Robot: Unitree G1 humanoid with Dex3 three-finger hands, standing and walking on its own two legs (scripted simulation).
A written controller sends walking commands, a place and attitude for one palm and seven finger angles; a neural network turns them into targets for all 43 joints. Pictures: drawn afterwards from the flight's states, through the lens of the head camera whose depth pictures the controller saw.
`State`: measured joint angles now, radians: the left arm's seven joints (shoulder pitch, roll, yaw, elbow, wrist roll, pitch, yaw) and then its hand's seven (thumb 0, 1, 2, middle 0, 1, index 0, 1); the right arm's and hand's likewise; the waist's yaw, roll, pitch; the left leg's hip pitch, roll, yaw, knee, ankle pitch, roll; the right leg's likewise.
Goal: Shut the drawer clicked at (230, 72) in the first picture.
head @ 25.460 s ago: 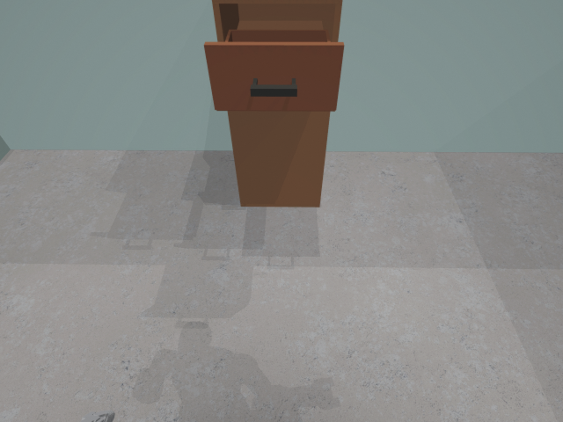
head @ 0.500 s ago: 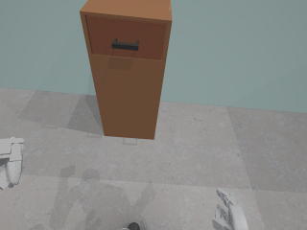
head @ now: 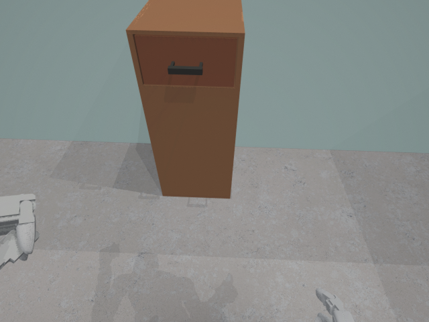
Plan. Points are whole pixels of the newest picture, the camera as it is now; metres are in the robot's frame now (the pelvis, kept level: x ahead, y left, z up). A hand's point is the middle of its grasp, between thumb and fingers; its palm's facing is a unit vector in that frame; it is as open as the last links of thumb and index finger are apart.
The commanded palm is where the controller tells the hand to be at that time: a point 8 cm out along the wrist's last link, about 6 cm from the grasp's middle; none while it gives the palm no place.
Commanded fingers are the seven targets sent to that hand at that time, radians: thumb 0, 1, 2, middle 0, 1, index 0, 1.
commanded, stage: let the arm hang, fingers relaxed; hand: left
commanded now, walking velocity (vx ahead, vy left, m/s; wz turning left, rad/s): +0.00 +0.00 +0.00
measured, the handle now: (186, 67) +0.90 +0.15 +0.05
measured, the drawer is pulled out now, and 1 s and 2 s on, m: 0.00 0.00 0.00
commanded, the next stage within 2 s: look to check the result in 1.20 s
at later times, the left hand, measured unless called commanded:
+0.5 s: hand out of the picture +0.05 +0.22 -0.16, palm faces +0.12 -0.96 -0.25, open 3.6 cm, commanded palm none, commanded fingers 0.00 0.90 0.90 -0.56 -0.69 -0.56 -0.69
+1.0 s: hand out of the picture +0.00 +0.20 -0.16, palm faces +0.10 -0.98 -0.19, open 7.2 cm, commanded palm none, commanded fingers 0.00 0.90 0.90 -0.20 -0.30 -0.20 -0.30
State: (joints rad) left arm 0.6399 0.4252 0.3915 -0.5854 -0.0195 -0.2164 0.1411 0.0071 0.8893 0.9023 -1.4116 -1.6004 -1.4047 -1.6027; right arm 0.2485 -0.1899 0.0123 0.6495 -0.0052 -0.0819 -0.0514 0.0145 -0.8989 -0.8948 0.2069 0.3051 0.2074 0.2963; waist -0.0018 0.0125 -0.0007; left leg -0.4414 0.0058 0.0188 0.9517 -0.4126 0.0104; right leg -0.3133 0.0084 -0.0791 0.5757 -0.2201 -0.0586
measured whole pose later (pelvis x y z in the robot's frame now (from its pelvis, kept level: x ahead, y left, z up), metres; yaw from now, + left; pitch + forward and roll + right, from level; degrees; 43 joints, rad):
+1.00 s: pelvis +0.01 +0.03 +0.01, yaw +4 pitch -2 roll +0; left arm 0.25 0.14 0.01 1.14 0.01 0.00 0.02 0.00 0.91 0.90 -0.22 -0.33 -0.22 -0.33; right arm 0.29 -0.14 0.00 1.10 -0.02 0.01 -0.03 0.01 -0.91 -0.89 0.20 0.30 0.20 0.30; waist 0.00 0.02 0.05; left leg -0.18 -0.02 0.00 0.43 -0.22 0.02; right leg -0.21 -0.02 -0.01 0.42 -0.18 0.01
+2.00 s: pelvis +0.04 +0.02 +0.02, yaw +4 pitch -1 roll +0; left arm 0.22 0.15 0.03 1.15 0.01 -0.01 0.03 0.00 0.91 0.90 -0.20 -0.30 -0.20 -0.30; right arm 0.25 -0.16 -0.01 1.13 -0.02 0.00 -0.04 0.01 -0.91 -0.89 0.20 0.30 0.20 0.30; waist -0.01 0.03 0.07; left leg -0.13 0.01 -0.01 0.39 -0.23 -0.01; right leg -0.17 0.01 -0.02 0.40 -0.20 -0.02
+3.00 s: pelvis +0.04 +0.02 +0.02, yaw +4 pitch -2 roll +0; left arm 0.19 0.20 0.03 1.15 0.01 -0.02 0.02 0.00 0.91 0.90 -0.21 -0.30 -0.20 -0.30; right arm 0.22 -0.20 -0.01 1.14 -0.02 0.00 -0.03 0.01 -0.91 -0.89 0.20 0.30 0.20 0.30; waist -0.01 0.02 0.07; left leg -0.11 0.01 -0.01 0.36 -0.22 -0.01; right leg -0.15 0.01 -0.02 0.36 -0.19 -0.02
